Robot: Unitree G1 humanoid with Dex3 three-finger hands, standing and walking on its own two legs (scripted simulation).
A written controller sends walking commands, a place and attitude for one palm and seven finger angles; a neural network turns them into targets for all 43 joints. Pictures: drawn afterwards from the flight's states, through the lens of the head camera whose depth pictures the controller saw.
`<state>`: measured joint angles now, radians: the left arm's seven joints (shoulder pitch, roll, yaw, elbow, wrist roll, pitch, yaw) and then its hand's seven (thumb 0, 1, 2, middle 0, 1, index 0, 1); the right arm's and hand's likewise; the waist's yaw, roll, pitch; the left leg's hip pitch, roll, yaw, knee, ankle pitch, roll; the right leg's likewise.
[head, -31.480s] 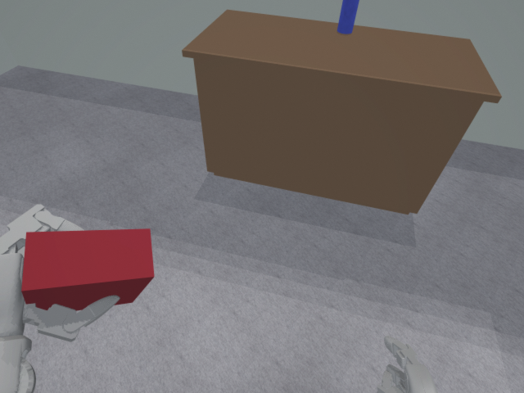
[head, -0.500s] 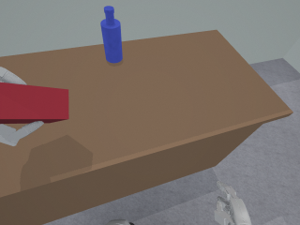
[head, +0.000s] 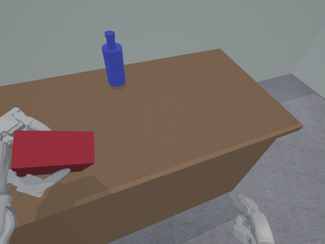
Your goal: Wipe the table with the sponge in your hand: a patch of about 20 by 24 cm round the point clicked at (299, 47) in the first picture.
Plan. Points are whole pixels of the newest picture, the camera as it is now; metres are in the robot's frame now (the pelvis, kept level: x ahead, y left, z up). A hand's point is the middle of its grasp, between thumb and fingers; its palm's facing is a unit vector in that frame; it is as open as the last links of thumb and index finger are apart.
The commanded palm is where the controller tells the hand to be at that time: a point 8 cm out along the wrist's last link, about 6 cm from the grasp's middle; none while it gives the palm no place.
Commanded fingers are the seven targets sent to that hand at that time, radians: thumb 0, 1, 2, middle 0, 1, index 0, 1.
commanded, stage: come to a stop and stand still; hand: left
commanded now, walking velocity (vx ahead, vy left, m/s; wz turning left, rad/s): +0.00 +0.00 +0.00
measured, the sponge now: (65, 154) +0.24 +0.22 +0.14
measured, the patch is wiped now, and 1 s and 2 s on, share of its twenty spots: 0.00 0.00 0.00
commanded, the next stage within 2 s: look again from close up in 0.12 s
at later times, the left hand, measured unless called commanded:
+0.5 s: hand (29, 161) +0.21 +0.26 +0.16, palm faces +0.36 -0.84 -0.40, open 9.9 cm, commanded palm +0.15 +0.29 +0.18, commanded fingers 0.00 0.10 1.30 -1.20 -1.60 -1.20 -1.60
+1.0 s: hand (35, 169) +0.21 +0.26 +0.14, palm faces +0.34 -0.85 -0.41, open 9.9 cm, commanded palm +0.16 +0.29 +0.18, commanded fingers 0.00 0.10 1.30 -1.20 -1.60 -1.20 -1.60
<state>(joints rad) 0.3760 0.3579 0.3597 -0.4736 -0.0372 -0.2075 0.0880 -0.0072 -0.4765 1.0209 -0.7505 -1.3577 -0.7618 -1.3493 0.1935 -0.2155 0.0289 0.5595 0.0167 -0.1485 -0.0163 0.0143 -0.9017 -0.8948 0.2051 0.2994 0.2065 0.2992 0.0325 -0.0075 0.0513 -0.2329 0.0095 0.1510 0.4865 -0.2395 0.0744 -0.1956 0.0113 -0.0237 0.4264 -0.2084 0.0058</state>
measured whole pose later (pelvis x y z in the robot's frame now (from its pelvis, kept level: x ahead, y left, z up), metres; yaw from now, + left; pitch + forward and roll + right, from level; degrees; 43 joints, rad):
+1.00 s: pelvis +0.00 +0.01 +0.00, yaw +1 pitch -1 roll -1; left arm 0.46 0.39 0.35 -0.43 -0.04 -0.25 0.06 -0.01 -0.48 1.02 -0.75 -1.35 -0.77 -1.35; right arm 0.25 -0.18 0.03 0.59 0.02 -0.16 -0.02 0.01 -0.90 -0.89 0.21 0.30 0.21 0.30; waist 0.03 -0.03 0.06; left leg -0.26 -0.01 0.15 0.51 -0.25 0.09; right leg -0.23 -0.02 -0.03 0.48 -0.24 0.02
